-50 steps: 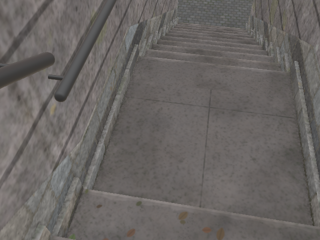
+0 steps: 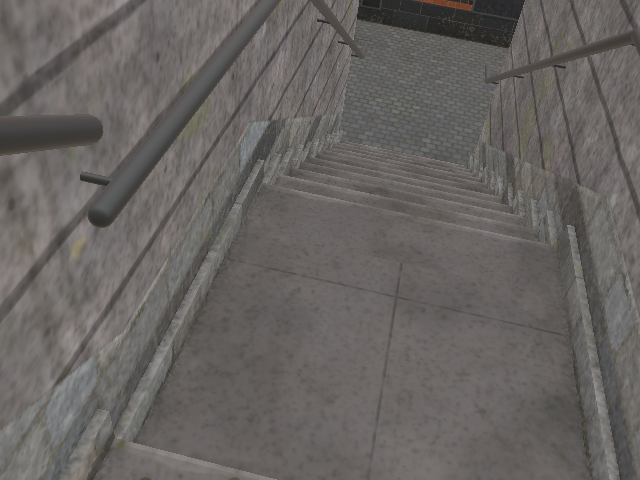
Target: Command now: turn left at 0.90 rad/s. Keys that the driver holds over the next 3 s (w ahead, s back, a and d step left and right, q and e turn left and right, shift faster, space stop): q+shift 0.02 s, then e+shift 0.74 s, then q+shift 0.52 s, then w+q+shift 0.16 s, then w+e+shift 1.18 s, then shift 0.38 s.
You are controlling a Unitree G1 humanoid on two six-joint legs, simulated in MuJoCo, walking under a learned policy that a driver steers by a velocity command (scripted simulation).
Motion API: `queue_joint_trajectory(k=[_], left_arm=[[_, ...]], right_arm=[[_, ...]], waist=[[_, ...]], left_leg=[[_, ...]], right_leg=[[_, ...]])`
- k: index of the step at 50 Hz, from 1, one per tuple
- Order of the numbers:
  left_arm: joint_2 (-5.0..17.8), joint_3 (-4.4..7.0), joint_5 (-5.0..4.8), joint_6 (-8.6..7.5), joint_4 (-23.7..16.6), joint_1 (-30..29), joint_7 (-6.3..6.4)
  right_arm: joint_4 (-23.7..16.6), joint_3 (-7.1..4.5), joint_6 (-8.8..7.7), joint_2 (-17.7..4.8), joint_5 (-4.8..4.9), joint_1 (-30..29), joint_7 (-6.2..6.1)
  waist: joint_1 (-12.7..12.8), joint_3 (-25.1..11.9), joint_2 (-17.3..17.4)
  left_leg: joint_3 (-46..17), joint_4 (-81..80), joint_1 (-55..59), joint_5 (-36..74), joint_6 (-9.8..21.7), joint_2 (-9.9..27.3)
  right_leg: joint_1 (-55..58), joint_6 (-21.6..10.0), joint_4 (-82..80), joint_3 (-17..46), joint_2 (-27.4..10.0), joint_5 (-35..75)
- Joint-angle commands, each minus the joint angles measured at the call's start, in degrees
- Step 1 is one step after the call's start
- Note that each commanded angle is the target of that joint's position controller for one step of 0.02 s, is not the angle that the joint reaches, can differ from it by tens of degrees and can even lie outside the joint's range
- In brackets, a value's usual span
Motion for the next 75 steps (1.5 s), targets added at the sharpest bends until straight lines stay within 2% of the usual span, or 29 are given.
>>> queue_joint_trajectory(k=[1, 4, 7, 11, 18, 23, 25, 27, 29, 30, 31, 32, 33, 34, 35, 36, 38, 41, 47, 53, 60, 64, 66, 68, 70, 72, 73, 74, 75], left_arm=[[-0.82, -1.75, 2.22, -1.66, -9.83, -8.91, 0.84], [-0.51, -1.38, 0.82, 1.85, -4.82, 3.07, 1.75], [-1.93, -1.95, 1.57, 1.99, -2.51, 2.6, -0.53], [-1.6, -0.67, 1.55, 0.85, -2.94, -3.68, -2.9], [-2.48, -0.35, 1.92, -0.45, -5.07, -10.76, -1.62], [-6.45, -2.11, -0.39, -0.19, -6.99, -14.35, -3.7], [-8.5, -3.03, -1.37, 0.55, -6.95, -10.57, -3.93], [-5.44, -1.74, -3.32, 1.26, -3.34, -0.9, -2.74], [-3.03, -0.59, -2.4, 1.03, 3.6, 15.63, -1.8], [-0.11, 0.26, -1.04, 1.02, 5.81, 19.46, -1.47], [3.63, -0.52, -1.48, 0.55, 3.14, 17.02, -2.5], [6.94, 0.96, -3.94, 1.39, 0.12, 13.66, -2.05], [7.47, 1.32, -3.24, 1.6, -2.57, 5.62, -0.85], [2.53, -0.14, -2.33, 1.55, -3.18, 1.56, -0.02], [-0.04, -1.4, -1.8, 0.9, -2.9, -0.55, 0.44], [-1.41, -2.86, -1.2, 0.08, -1.99, -0.55, 0.79], [-1.18, -3.72, -1.26, -1.2, -0.89, 1.06, 1.53], [-1.99, -4.94, -1.9, -0.53, -0.35, 2.62, 2.54], [-6.25, -7.99, -1.77, -0.34, 1.52, 7.72, 2.95], [-3.35, -6.15, -0.43, -0.47, -0.73, 7.43, 3.65], [-2.65, -4.83, 0.46, -2.12, -2.27, 9.98, 3.79], [-1.53, -4.29, -0.04, -3.73, -2.24, 8.29, 4.47], [-0.34, -3.47, 0.6, -3.5, -2.23, 6.76, 4.38], [4.24, -2.15, 0.64, -4.25, -3.84, 4.3, 3.5], [6.83, -0.93, 0.66, -2.76, -2.74, 2.4, 1.55], [3.04, -1.65, 0.93, -1.83, -3.14, 0.84, 0.75], [-1.89, -2.84, 2.05, -1.36, -2.86, -0.22, -0.31], [-9.98, -5.6, 2.67, -2.13, -5.15, -4.56, -1.31], [-5.63, -4.52, 2.26, -3.37, -9.78, -8.18, -1.59]], right_arm=[[-4.97, -4.06, -1.45, -12.72, -2.11, -16.02, -1.3], [-1.35, -3.05, -1.86, -7.37, 0.22, -15.75, 1.62], [5.8, -2.76, -1.9, -4.74, -0.17, -4.05, 1.0], [9.48, -3.95, -2.98, -6.49, -1.78, 2.7, -1.09], [9.54, -4.67, -5.84, -7.06, -2.19, 8.25, -3.18], [9.09, -4.14, -4.48, -7.04, -2.15, 5.65, -4.13], [9.9, -4.26, -4.33, -7.28, -0.56, 2.91, -4.36], [8.9, -4.7, -3.98, -8.49, -0.97, -1.13, -4.57], [9.49, -4.27, -5.05, -6.75, -2.9, -2.98, -3.4], [8.97, -3.73, -5.66, -3.22, -4.12, -3.58, -1.8], [4.7, -2.98, -5.19, -1.0, -3.46, -0.82, -1.07], [0.42, -3.38, -5.25, -4.82, -3.2, -1.18, -0.49], [-0.78, -2.43, -5.64, -4.27, -4.5, -4.41, -1.59], [0.59, -2.64, -4.87, -5.91, -5.09, -8.9, -2.44], [1.26, -2.88, -3.64, -6.39, -5.43, -9.5, -2.66], [0.51, -2.82, -2.92, -6.82, -4.77, -8.59, -2.8], [-2.13, -1.09, -0.71, -2.34, -4.53, -13.82, -2.71], [-3.36, -1.07, 0.7, -0.35, -3.88, -12.74, -1.94], [-1.72, -1.32, 1.83, -0.21, -1.46, -15.68, -1.43], [-4.55, -3.21, 0.62, -3.99, -2.12, -20.37, 0.04], [-9.6, -3.09, 1.0, -4.08, -2.16, -22.56, 0.42], [-10.89, -3.04, 1.75, -3.26, -2.4, -21.92, 0.43], [-11.56, -2.53, 1.41, -4.15, -2.93, -21.69, 1.61], [-11.12, -3.33, 1.93, -6.96, -0.05, -21.29, 3.89], [-9.19, -3.31, 2.16, -6.25, 1.49, -14.36, 4.63], [-2.48, -4.05, 0.76, -6.09, 2.99, -4.71, 3.69], [1.85, -4.37, -0.83, -7.26, 2.85, 2.49, 3.52], [1.12, -2.85, -2.83, -7.23, 1.78, 10.03, 3.02], [0.82, -5.18, -3.6, -14.6, 2.55, 12.26, 1.62]], waist=[[7.66, 13.27, 16.98], [12.5, 7.06, 13.38], [6.03, 5.83, 10.03], [-0.69, 6.0, 9.51], [-6.39, 7.09, 11.34], [-5.49, 8.93, 11.13], [-1.61, 10.52, 11.94], [3.72, 10.33, 12.38], [11.98, 2.41, 4.79], [12.05, 2.02, -5.2], [6.1, -0.46, -5.36], [7.12, -10.98, -2.67], [6.51, -10.88, -1.18], [5.5, -2.9, 1.33], [3.99, -1.02, 2.58], [0.91, 0.33, 6.08], [0.86, 2.63, 5.9], [1.01, -0.92, 3.59], [5.46, 3.79, 1.65], [6.95, 4.52, 1.42], [6.13, 2.61, 2.33], [3.36, 4.0, 2.59], [3.62, 1.66, 0.09], [4.82, 2.35, -2.86], [1.43, 3.42, -6.0], [-1.57, 7.49, 4.84], [-4.41, 10.79, 19.82], [-5.52, 14.33, 27.58], [-6.66, 14.9, 26.21]], left_leg=[[-42.28, -47.29, -5.12, 30.12, 9.09, 9.76], [-23.0, -42.33, -12.28, 47.02, 3.96, 8.48], [-17.42, -44.56, 2.33, 34.94, 5.85, 8.32], [-11.73, -43.4, 22.33, 50.76, 6.49, 12.32], [-13.65, -31.84, 33.27, 64.52, 7.22, 16.41], [-11.39, -28.66, 18.95, 49.11, 5.54, 14.85], [-9.11, -29.15, 6.02, 46.52, 5.41, 15.67], [-8.19, -21.61, 2.93, 44.49, 5.91, 17.64], [0.31, 3.67, -1.39, 43.13, 3.4, 12.77], [10.31, 32.41, -15.28, 9.45, 0.54, 3.03], [8.09, 48.52, -30.2, -0.81, -0.81, 3.44], [2.71, 50.16, -36.36, 2.97, -3.65, 2.55], [-1.99, 40.95, -39.33, 13.95, -5.19, 4.28], [-2.38, 36.51, -37.48, 19.35, -5.83, 5.58], [-2.5, 35.29, -34.23, 21.63, -6.08, 4.98], [-3.47, 26.5, -30.82, 31.14, -6.92, 5.68], [-1.92, 24.69, -30.16, 35.29, -8.09, 3.26], [-1.08, 27.42, -34.94, 36.97, -10.98, 2.45], [-6.44, 24.21, -31.45, 33.17, -12.46, -1.56], [-8.79, 27.12, -38.07, 29.32, -9.94, -4.77], [-6.13, 32.23, -35.81, 25.02, -7.81, -1.07], [-3.66, 16.7, -27.12, 31.08, -7.39, 4.52], [-3.47, -3.93, -19.24, 35.63, -5.8, 7.81], [-0.64, -24.8, -1.58, 29.71, -4.4, 7.77], [5.2, -27.68, 15.28, 18.61, -1.75, 5.17], [9.63, -38.89, 25.76, 23.35, -2.33, 1.42], [1.51, -46.82, 32.14, 18.92, -0.54, 2.21], [-22.61, -51.37, 31.66, 6.44, -0.1, 13.84], [-47.7, -72.61, 31.77, 3.4, 4.23, 23.34]], right_leg=[[-19.32, 0.43, 20.78, 2.14, 7.28, 18.76], [-0.48, 1.53, 28.12, -4.03, 6.46, 29.18], [-1.12, -0.33, 21.83, -1.88, 6.49, 33.92], [-6.72, -1.83, 7.76, 4.92, 11.01, 33.69], [-18.09, -1.18, -4.56, 2.93, 7.78, 33.32], [-2.48, -3.37, -24.66, -5.81, 5.09, 42.4], [13.75, -5.1, -26.21, -8.68, 3.76, 40.24], [22.28, -6.4, -32.03, -7.49, 1.24, 36.64], [45.67, -10.4, -41.83, -5.6, 2.13, 41.63], [55.41, -12.17, -35.55, -3.99, 0.0, 50.95], [60.78, -14.81, -17.61, 10.14, -8.34, 84.14], [66.29, -23.1, -24.25, 24.04, -15.26, 79.51], [56.65, -28.7, -37.58, 32.53, -19.55, 39.6], [44.8, -26.59, -40.99, 29.77, -15.82, 25.0], [37.96, -24.29, -39.67, 27.31, -12.11, 25.27], [29.6, -20.57, -37.76, 21.31, -7.3, 25.48], [19.84, -17.99, -35.78, 20.94, -2.22, 28.18], [24.53, -13.02, -32.57, 20.53, -1.93, 28.38], [24.23, -9.59, -37.9, 19.77, -2.62, 9.75], [36.35, -13.52, -36.28, 18.1, -7.34, 19.7], [35.95, -22.78, -34.81, 12.95, -11.57, 32.42], [30.15, -20.27, -37.78, 6.72, -11.3, 25.05], [28.35, -15.0, -39.9, 3.94, -10.38, 1.9], [18.89, -12.59, -45.38, 3.01, -12.29, -12.48], [10.44, -10.09, -45.21, -2.38, -13.84, -15.36], [6.09, -9.16, -30.42, -9.1, -10.26, -17.32], [-3.64, -8.04, -5.75, -13.76, -4.94, -12.05], [-21.46, -5.91, 15.56, -10.5, 1.09, -7.59], [-29.51, -4.37, 14.11, -3.69, 5.03, -0.99]])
